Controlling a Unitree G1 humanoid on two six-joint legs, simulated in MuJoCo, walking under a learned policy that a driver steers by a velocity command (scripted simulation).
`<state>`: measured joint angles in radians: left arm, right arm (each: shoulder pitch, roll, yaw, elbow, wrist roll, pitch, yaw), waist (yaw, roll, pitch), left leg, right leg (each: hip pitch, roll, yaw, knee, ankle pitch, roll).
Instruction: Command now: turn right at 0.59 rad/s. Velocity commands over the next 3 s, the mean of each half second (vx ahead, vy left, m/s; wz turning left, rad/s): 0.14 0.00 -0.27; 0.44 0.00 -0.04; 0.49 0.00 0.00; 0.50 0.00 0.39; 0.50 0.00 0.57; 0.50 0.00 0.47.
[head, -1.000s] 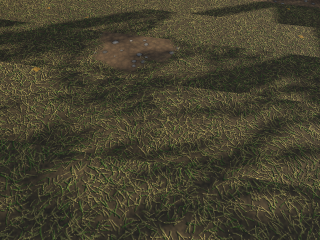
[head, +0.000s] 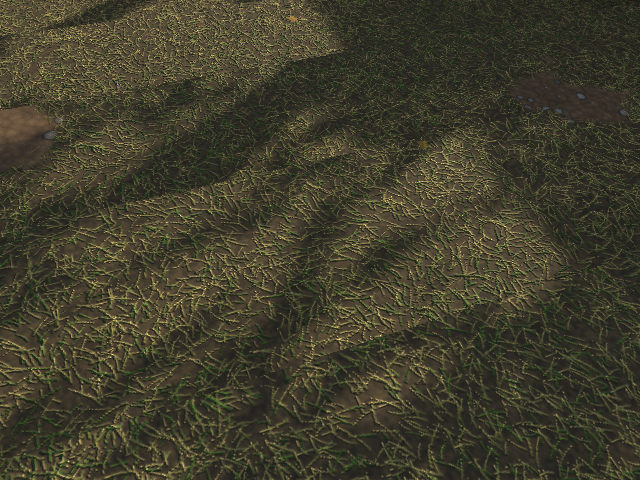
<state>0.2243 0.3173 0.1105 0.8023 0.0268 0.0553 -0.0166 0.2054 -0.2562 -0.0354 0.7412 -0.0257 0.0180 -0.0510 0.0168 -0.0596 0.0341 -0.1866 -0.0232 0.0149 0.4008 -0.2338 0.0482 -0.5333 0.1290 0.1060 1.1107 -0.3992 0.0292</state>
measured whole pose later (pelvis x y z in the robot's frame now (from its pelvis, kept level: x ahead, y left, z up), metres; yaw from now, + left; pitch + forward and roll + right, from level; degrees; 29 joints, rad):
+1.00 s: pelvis +0.28 +0.01 +0.00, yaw -7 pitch +0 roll +0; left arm 0.27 0.27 0.04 0.87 0.03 -0.03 -0.03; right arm 0.35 -0.23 -0.04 0.84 -0.02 -0.07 0.02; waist 0.00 -0.04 0.03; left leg -0.15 -0.06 0.09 0.34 -0.19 0.09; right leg -0.54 -0.06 0.01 1.10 -0.23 -0.07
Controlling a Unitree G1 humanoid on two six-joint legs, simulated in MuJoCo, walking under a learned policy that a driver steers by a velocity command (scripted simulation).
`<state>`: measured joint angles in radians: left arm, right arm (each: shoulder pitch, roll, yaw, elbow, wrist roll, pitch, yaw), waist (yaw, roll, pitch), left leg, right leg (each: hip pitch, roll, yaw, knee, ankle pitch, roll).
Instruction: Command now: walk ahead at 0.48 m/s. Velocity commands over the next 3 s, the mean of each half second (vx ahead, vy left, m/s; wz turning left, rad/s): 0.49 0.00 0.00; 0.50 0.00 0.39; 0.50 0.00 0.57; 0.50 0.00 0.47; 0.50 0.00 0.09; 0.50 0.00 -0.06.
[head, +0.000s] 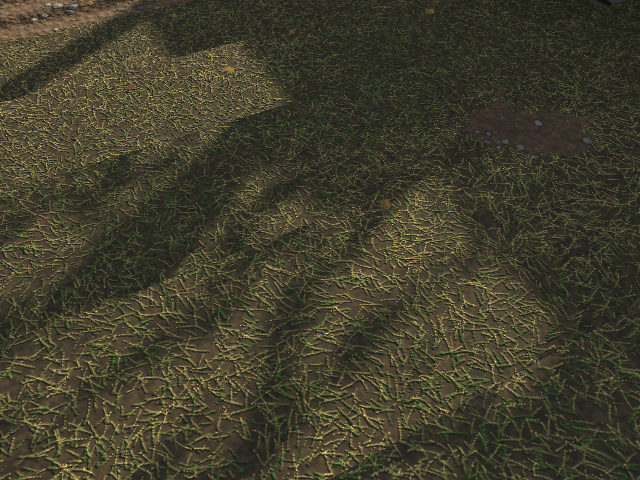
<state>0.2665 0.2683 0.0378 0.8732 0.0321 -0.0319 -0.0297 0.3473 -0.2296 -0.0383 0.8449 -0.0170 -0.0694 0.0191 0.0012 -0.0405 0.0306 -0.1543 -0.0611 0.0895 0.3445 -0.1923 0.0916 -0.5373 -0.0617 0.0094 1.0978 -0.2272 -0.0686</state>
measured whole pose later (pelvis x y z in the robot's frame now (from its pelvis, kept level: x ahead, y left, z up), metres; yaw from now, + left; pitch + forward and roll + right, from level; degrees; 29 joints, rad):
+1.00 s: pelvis +0.55 +0.04 -0.10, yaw +14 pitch +1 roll -3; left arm 0.47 0.22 0.03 0.99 0.04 -0.10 0.06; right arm 0.01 -0.25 -0.06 0.80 -0.05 -0.01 0.07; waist 0.12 0.04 0.07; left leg -0.50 0.06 0.06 0.41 0.43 0.10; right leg 0.04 -0.05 -0.28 0.86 -0.86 0.03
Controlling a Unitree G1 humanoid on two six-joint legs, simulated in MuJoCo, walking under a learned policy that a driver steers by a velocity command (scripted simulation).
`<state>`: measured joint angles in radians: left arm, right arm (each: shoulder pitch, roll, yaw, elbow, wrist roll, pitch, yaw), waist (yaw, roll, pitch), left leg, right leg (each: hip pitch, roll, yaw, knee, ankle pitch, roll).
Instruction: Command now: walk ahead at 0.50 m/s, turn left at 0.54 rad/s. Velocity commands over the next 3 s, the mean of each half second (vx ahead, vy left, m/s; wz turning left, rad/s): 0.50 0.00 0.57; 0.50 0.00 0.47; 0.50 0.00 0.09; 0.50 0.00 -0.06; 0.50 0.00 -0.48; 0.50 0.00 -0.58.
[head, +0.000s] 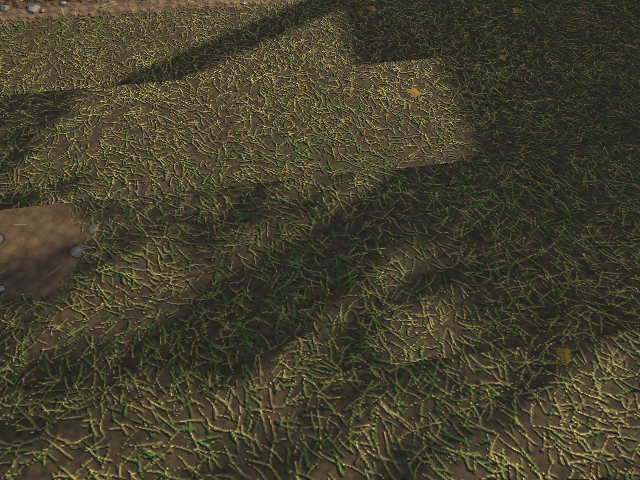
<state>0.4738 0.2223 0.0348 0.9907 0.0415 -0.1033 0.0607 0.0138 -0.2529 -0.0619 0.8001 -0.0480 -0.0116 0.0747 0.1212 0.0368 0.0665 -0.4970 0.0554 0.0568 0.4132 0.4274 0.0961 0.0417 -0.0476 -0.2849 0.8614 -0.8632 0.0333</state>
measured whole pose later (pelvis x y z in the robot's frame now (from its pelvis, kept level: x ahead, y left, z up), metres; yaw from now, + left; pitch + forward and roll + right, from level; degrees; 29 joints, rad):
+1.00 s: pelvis +0.46 +0.12 -0.06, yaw +33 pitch +1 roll -1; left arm 0.42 0.23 0.05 0.94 0.02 -0.03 0.00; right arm 0.07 -0.23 -0.04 0.75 -0.04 -0.03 0.04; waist 0.06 -0.01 0.06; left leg -0.42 -0.04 0.05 0.61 -0.21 0.10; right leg -0.15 -0.10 -0.14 0.88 -0.49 0.00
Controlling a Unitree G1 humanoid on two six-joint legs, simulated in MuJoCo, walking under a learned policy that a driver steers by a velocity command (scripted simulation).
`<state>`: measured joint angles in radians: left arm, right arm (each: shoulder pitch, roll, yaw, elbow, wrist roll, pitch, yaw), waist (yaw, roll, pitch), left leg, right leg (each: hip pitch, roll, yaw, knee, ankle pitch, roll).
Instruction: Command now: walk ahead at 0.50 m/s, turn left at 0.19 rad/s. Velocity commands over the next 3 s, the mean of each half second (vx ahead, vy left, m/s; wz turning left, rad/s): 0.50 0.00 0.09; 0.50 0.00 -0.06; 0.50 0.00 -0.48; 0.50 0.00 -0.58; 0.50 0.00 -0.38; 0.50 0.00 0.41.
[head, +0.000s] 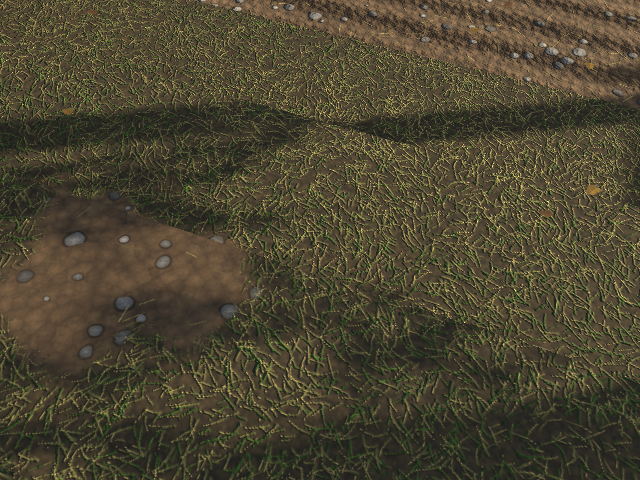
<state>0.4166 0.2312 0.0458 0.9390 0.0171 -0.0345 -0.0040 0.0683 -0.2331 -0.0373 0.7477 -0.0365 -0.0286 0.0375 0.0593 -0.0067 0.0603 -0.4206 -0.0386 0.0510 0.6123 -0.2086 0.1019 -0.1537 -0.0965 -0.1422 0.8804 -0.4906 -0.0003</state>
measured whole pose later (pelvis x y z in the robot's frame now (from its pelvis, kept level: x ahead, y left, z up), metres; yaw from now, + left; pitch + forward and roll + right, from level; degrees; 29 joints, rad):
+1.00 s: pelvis +0.57 -0.02 -0.13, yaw -2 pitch +0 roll -3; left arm 0.43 0.21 0.05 1.02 0.00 -0.07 -0.02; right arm 0.04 -0.21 -0.01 0.85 -0.03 -0.04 0.02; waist 0.07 0.02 0.04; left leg -0.55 0.06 0.00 0.65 -0.07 0.02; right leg -0.09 0.08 -0.04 0.37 -0.29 -0.05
